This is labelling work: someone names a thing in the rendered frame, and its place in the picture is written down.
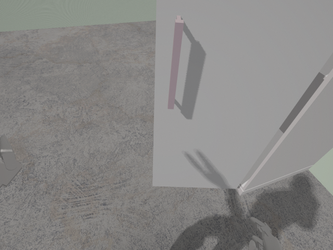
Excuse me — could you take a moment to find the left robot hand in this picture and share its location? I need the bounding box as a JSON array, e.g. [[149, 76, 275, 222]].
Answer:
[[0, 135, 23, 188]]

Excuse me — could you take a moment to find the right robot hand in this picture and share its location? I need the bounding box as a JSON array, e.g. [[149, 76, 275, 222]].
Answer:
[[246, 217, 283, 250]]

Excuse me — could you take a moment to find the fridge door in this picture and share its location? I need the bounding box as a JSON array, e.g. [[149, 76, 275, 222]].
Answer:
[[152, 0, 333, 189]]

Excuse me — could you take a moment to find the handle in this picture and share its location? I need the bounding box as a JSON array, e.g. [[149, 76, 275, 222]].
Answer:
[[168, 16, 184, 109]]

